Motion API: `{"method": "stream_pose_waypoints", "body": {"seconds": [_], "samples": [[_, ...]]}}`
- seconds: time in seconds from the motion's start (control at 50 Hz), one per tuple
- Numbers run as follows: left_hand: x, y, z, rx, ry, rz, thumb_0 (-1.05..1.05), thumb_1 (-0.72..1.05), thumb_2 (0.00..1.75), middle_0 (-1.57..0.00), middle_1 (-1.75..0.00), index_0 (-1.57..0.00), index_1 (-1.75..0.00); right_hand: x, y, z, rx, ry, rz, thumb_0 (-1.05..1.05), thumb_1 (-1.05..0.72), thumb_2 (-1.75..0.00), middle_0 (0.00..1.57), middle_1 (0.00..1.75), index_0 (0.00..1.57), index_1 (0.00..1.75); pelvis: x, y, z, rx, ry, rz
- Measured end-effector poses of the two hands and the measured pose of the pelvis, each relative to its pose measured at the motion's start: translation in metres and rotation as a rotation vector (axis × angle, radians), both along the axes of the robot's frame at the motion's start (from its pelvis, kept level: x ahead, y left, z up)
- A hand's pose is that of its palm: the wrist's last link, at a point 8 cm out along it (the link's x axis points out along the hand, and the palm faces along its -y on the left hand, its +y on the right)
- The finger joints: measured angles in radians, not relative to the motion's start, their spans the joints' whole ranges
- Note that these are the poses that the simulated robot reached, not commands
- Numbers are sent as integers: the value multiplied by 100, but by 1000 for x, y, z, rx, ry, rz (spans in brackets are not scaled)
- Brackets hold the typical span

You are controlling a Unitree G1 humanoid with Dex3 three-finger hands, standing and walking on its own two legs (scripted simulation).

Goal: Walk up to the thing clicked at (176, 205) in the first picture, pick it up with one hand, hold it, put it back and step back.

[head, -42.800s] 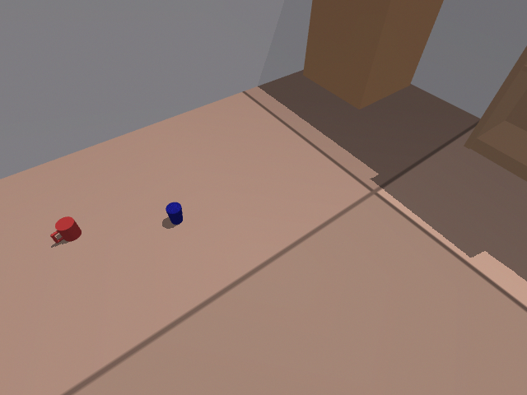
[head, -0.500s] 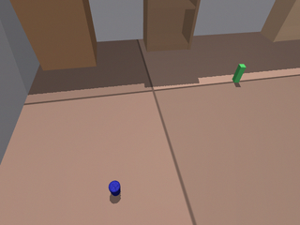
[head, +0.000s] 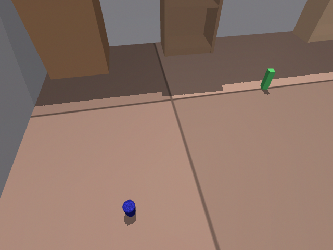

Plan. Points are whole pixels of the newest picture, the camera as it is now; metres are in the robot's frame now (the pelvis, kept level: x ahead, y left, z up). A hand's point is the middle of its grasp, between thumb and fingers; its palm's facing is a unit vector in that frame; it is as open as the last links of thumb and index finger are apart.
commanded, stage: stand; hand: left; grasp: from above
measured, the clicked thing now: (129, 209) +0.46 +0.23 -0.73
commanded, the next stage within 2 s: step back in 1.46 s
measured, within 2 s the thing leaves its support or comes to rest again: neither
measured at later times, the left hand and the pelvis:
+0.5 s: hand out of the picture +0.09 +0.23 -0.16, palm faces +0.02 -0.94 -0.34, open 7.4 cm; pelvis +0.02 -0.01 +0.00, yaw +0 degrees
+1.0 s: hand out of the picture +0.09 +0.24 -0.15, palm faces +0.01 -0.94 -0.35, open 7.4 cm; pelvis +0.02 -0.01 +0.00, yaw +0 degrees
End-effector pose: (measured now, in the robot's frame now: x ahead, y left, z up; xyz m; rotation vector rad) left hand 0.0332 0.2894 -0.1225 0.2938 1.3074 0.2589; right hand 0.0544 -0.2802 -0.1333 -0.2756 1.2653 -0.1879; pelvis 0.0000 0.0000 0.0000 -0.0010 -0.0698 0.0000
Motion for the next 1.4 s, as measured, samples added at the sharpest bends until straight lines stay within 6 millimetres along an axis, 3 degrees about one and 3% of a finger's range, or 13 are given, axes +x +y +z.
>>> {"method": "stream_pose_waypoints", "body": {"seconds": [0.3,0.58,0.96,1.4], "samples": [[35,-14,0,-19,-40,-19,0,90,90,-20,-30,-20,-30,15,-11,4,-11,1,5,1,-90,-90,21,30,20,30,12,-9,2,-2,10,-2],[57,-11,4,-12,-69,-32,0,90,90,-20,-30,-20,-30,28,-18,8,-25,-21,5,1,-90,-90,21,30,20,30,19,-10,2,-3,16,-5],[53,-8,6,-9,-77,-38,0,90,90,-20,-30,-20,-30,30,-18,10,-23,-42,8,1,-90,-90,21,30,20,30,16,-9,3,-1,9,-9],[35,-5,3,-12,-38,-49,0,90,90,-20,-30,-20,-30,6,-22,10,-27,6,-1,1,-90,-90,21,30,20,30,10,-10,3,-1,18,-10]]}}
